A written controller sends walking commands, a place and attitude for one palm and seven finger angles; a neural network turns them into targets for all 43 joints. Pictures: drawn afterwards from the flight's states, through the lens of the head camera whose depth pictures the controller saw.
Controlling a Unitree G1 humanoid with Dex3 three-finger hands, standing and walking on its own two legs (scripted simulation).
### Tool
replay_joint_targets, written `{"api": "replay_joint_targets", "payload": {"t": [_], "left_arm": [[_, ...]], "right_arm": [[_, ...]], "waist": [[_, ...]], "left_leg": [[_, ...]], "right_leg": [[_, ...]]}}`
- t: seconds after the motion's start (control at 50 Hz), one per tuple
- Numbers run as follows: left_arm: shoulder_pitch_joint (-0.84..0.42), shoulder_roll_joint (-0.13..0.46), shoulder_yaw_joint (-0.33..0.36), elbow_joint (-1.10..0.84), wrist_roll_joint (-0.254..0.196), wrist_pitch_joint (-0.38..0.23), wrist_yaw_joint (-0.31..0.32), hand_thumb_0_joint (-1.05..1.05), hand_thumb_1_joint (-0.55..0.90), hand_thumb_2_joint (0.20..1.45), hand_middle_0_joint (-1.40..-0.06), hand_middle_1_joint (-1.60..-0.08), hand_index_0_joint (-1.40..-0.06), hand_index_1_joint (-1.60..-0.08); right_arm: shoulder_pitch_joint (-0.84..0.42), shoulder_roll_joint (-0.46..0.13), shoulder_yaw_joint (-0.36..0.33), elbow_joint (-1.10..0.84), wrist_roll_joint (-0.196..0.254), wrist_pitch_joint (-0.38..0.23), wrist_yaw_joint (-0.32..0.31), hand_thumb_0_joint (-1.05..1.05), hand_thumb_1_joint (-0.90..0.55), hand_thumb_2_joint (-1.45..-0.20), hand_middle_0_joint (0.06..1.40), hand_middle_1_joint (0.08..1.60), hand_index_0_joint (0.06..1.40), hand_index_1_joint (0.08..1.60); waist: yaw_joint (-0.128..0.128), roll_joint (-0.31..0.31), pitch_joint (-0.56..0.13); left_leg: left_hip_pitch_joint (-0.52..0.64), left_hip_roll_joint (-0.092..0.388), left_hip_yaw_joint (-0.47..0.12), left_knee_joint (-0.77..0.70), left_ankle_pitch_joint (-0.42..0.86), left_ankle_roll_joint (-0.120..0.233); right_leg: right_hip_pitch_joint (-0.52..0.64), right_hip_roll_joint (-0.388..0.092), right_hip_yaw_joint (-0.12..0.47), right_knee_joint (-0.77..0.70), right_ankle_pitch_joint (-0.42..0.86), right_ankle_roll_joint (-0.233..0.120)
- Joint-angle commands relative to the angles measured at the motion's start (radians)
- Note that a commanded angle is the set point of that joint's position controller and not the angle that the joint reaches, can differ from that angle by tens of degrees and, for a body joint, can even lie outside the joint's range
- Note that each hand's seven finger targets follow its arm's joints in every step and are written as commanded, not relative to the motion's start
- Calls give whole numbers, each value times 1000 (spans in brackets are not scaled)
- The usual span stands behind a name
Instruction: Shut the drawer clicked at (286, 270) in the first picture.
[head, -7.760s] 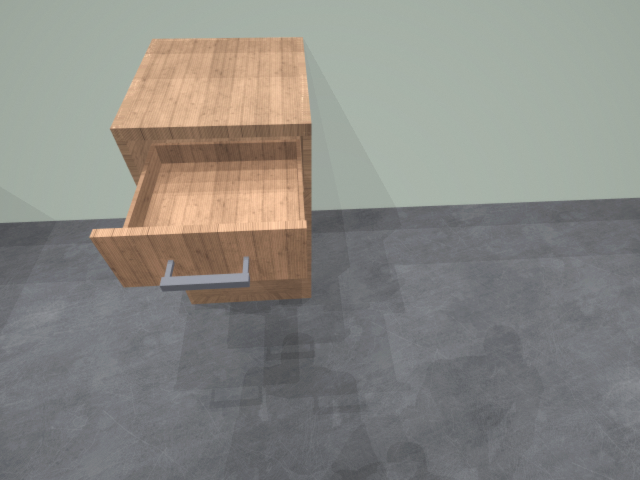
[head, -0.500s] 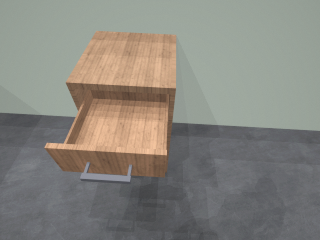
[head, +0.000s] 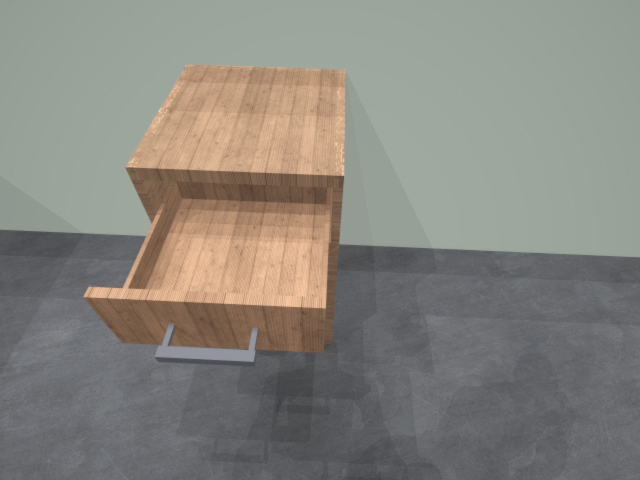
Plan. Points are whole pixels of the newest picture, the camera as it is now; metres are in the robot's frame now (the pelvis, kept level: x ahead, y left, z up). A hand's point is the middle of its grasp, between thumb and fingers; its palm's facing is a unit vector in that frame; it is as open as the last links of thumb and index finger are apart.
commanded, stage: look again from close up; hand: left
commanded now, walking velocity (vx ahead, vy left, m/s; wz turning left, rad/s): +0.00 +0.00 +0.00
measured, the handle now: (209, 344) +0.35 +0.21 -0.14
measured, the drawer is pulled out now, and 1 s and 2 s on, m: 0.28 0.28 0.28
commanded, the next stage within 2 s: shuffle to correct the standing spot in 0.58 s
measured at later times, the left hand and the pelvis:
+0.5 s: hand out of the picture -0.01 +0.15 -0.17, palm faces +0.01 -0.98 -0.18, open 7.3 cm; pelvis +0.00 -0.02 +0.00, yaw +0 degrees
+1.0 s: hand out of the picture -0.01 +0.15 -0.18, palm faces +0.03 -0.99 -0.17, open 7.3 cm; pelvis +0.02 -0.02 +0.00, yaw +0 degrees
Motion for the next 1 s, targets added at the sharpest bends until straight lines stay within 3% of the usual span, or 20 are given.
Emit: {"api": "replay_joint_targets", "payload": {"t": [0.0, 0.16, 0.34, 0.54, 0.68, 0.74, 0.8, 0.86, 0.9, 0.92, 0.98], "left_arm": [[65, 99, 24, -17, -6, -17, 12, 0, 900, 900, -200, -300, -200, -300], [74, 89, 21, -1, -7, -19, 15, 0, 900, 900, -200, -300, -200, -300], [80, 83, 18, 3, -5, -18, 14, 0, 900, 900, -200, -300, -200, -300], [84, 78, 18, 6, -5, -19, 13, 0, 900, 900, -200, -300, -200, -300], [92, 77, 18, 13, -5, -24, 13, 0, 900, 900, -200, -300, -200, -300], [96, 86, 25, 10, 1, -19, 10, 0, 900, 900, -200, -300, -200, -300], [96, 106, 35, 4, 5, -15, 6, 0, 900, 900, -200, -300, -200, -300], [103, 116, 42, -1, 3, -15, 5, 0, 900, 900, -200, -300, -200, -300], [109, 114, 47, -3, 3, -16, 4, 0, 900, 900, -200, -300, -200, -300], [106, 111, 43, -4, 2, -17, 4, 0, 900, 900, -200, -300, -200, -300], [101, 66, 28, 4, -2, -25, 12, 0, 900, 900, -200, -300, -200, -300]], "right_arm": [[54, -93, -25, -15, -1, -20, -12, 0, -900, -900, 200, 300, 200, 300], [61, -76, -22, 14, 0, -20, -17, 0, -900, -900, 200, 300, 200, 300], [57, -71, -22, 22, 1, -15, -15, 0, -900, -900, 200, 300, 200, 300], [58, -63, -22, 30, 1, -14, -14, 0, -900, -900, 200, 300, 200, 300], [74, -59, -21, 38, 1, -16, -15, 0, -900, -900, 200, 300, 200, 300], [81, -65, -25, 38, -5, -3, -11, 0, -900, -900, 200, 300, 200, 300], [88, -54, -26, 28, -10, 6, -5, 0, -900, -900, 200, 300, 200, 300], [98, -48, -25, 20, -13, 7, -3, 0, -900, -900, 200, 300, 200, 300], [108, -41, -25, 15, -14, 1, -4, 0, -900, -900, 200, 300, 200, 300], [112, -38, -23, 16, -12, -3, -6, 0, -900, -900, 200, 300, 200, 300], [139, -51, -18, 35, -6, -21, -19, 0, -900, -900, 200, 300, 200, 300]], "waist": [[-1, -12, 6], [-1, 9, 27], [1, -12, 61], [1, -3, 64], [1, -16, 21], [5, -11, 70], [9, -38, 125], [12, -54, 147], [13, -63, 128], [7, -58, 108], [-1, 11, 32]], "left_leg": [[7, 137, -117, -75, 246, -7], [17, 140, -113, -79, 297, -11], [13, 142, -111, -97, 233, -13], [8, 141, -111, -111, 187, -16], [23, 138, -102, -96, 201, -17], [-18, 121, -90, -87, 21, -15], [-76, 94, -71, -61, -75, -17], [-101, 77, -57, -33, -73, -20], [-101, 76, -49, -23, -37, -18], [-76, 84, -52, -32, 13, -16], [36, 148, -99, -31, 354, 0]], "right_leg": [[1, -83, 79, -66, 188, -48], [10, -87, 78, -77, 232, -52], [-13, -86, 79, -104, 186, -49], [-24, -82, 87, -115, 149, -53], [6, -89, 89, -110, 181, -58], [-37, -91, 105, -123, -19, -76], [-79, -105, 147, -163, -188, -96], [-90, -121, 175, -178, -217, -114], [-64, -131, 174, -165, -155, -123], [-55, -121, 158, -142, -64, -120], [-38, -81, 71, -22, 245, -88]]}}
